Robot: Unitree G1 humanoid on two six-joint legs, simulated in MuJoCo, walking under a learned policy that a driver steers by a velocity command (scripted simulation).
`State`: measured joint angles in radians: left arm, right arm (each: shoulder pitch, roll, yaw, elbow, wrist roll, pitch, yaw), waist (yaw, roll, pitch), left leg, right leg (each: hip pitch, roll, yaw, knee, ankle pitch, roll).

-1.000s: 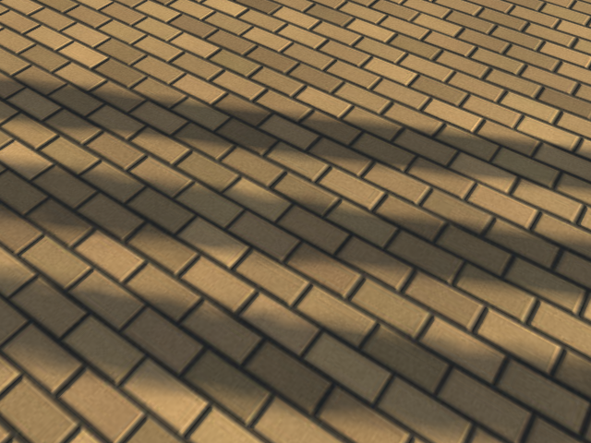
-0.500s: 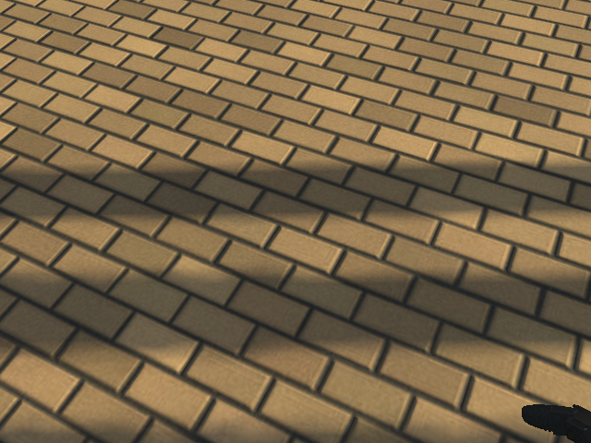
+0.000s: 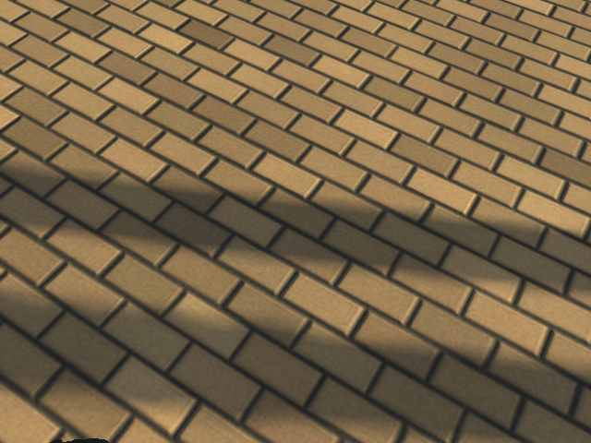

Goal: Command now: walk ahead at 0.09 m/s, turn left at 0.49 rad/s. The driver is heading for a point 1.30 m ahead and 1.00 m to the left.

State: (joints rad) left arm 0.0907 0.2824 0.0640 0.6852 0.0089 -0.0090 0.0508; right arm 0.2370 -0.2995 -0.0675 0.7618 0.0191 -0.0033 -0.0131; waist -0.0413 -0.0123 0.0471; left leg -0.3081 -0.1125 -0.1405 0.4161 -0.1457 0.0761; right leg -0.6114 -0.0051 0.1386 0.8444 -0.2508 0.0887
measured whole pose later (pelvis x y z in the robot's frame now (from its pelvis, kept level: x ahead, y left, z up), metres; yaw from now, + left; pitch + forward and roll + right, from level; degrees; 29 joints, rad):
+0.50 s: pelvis +0.08 -0.03 +0.00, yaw +18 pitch +2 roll +0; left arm 0.23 0.28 0.07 0.72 -0.01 -0.03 0.03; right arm 0.20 -0.31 -0.07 0.64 0.02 0.03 0.02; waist 0.04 0.02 0.00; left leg -0.47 0.05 0.00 0.82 -0.36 -0.04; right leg -0.21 -0.05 -0.07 0.38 -0.22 0.00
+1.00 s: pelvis +0.25 +0.09 -0.01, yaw +36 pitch +3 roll -1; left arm -0.01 0.29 0.04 0.66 -0.01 -0.11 -0.05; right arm 0.45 -0.30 -0.07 0.73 0.03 -0.03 -0.03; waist -0.10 -0.03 0.03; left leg 0.00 -0.05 -0.18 0.37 -0.41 0.04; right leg -0.56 0.01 0.06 0.51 0.00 0.02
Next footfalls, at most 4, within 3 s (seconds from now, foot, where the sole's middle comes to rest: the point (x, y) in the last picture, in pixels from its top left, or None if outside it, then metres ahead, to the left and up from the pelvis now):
0.18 right None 0.15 -0.15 -0.78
0.62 left None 0.10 0.12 -0.78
1.04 right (240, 420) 0.49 0.10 -0.78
1.54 left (45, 422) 0.49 0.52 -0.78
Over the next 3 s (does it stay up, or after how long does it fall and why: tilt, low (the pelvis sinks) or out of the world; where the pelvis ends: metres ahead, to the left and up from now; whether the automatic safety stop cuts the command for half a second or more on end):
stays up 0.71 0.68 -0.02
